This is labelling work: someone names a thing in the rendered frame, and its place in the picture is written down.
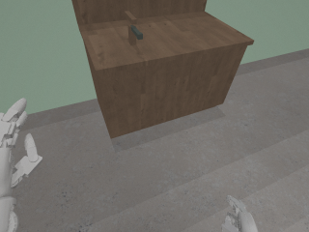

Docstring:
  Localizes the counter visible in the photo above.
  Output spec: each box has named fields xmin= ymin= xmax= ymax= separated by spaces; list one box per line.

xmin=71 ymin=0 xmax=254 ymax=139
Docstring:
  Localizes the left robot hand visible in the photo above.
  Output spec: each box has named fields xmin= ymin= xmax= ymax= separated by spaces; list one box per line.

xmin=0 ymin=98 xmax=42 ymax=197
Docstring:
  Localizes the tap lever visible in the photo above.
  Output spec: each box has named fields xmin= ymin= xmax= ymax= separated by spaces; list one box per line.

xmin=130 ymin=25 xmax=143 ymax=40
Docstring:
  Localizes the right robot hand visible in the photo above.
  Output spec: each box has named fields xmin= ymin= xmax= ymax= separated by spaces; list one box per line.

xmin=221 ymin=195 xmax=259 ymax=232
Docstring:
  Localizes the robot left forearm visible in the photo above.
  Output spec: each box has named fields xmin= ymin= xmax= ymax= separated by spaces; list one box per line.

xmin=0 ymin=196 xmax=19 ymax=232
